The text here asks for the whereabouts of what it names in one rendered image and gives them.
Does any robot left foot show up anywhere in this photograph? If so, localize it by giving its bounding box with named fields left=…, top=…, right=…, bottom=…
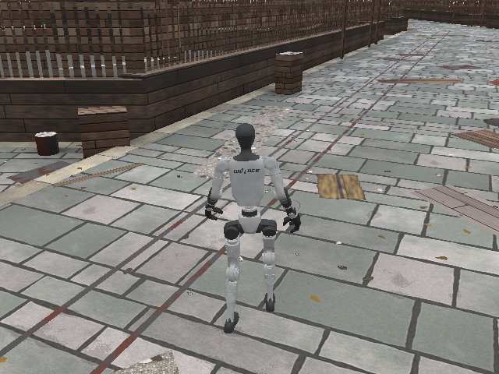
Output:
left=224, top=312, right=239, bottom=333

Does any robot right upper arm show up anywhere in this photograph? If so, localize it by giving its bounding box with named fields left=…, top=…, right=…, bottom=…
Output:
left=263, top=157, right=287, bottom=200

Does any right robot forearm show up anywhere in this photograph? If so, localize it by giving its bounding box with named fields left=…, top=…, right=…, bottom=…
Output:
left=279, top=187, right=298, bottom=219

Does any robot left upper arm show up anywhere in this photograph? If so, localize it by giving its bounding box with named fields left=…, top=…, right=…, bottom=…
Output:
left=210, top=157, right=231, bottom=199

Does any robot left hand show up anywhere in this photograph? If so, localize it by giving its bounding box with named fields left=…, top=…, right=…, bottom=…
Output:
left=205, top=207, right=223, bottom=220

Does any robot right hand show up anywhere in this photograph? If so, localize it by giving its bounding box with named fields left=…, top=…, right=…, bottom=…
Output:
left=283, top=214, right=301, bottom=233

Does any left robot forearm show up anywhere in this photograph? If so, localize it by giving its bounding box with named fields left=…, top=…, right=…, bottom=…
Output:
left=205, top=187, right=218, bottom=211

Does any robot left thigh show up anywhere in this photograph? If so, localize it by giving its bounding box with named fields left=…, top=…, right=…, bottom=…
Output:
left=224, top=220, right=241, bottom=282

